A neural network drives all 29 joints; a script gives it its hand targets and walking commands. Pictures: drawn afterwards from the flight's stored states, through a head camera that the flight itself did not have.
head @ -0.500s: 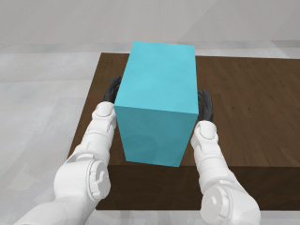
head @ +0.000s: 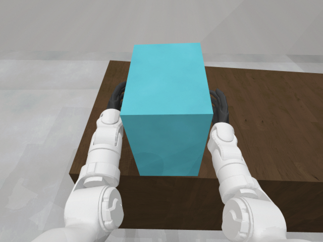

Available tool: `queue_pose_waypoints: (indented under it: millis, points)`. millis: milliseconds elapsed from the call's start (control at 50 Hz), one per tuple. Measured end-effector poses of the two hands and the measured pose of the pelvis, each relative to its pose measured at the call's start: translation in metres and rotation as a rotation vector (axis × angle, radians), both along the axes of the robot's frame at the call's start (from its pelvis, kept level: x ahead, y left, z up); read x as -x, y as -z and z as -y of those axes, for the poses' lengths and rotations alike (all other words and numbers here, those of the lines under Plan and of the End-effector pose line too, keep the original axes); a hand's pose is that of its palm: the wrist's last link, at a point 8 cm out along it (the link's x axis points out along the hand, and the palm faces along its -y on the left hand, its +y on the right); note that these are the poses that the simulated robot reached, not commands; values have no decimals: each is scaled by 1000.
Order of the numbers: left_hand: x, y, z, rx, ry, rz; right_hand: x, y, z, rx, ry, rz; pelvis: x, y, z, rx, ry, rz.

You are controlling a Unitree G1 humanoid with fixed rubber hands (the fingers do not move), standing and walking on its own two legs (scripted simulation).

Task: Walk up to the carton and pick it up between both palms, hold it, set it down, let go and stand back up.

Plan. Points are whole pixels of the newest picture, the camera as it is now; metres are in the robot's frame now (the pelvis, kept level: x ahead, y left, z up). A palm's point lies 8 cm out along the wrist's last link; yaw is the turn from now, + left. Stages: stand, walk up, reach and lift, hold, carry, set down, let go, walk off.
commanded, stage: reach and lift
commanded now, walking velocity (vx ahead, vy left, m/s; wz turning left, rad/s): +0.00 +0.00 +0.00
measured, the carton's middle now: (167, 114) +0.44 +0.00 +0.08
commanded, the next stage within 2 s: hold in 1.74 s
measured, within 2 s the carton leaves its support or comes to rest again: neither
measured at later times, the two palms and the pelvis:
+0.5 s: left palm (116, 97) +0.39 +0.14 +0.18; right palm (230, 108) +0.37 -0.13 +0.17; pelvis +0.00 -0.01 +0.00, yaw +1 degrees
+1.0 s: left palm (117, 96) +0.37 +0.13 +0.20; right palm (236, 108) +0.36 -0.14 +0.18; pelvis -0.02 -0.01 +0.00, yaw +1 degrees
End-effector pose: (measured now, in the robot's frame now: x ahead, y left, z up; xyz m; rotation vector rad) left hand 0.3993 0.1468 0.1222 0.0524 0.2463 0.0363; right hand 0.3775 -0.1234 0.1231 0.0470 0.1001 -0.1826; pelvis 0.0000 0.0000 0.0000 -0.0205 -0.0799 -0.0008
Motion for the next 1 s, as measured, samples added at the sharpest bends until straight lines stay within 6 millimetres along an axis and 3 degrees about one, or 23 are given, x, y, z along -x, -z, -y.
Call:
queue_pose_waypoints:
  millis: [160,380,520,660,840,1000]
  points:
    - [1,-17,10,-3,0,6,2,-14,10,-3,2,10,2,1,3,-3,1,24]
    - [7,-35,6,-19,-22,21,1,-30,6,5,-27,24,1,1,6,-6,-12,51]
    - [11,-55,11,-24,-20,66,6,-50,11,12,-20,62,2,2,7,-5,-24,74]
    - [20,-56,14,-26,-26,30,13,-51,15,9,-25,25,8,2,7,-5,-19,90]
    - [33,-73,16,-34,-55,59,20,-63,16,-4,-43,52,15,3,7,-6,-12,91]
    - [33,-75,18,-25,-61,27,19,-62,18,-17,-46,20,18,2,13,-11,-17,80]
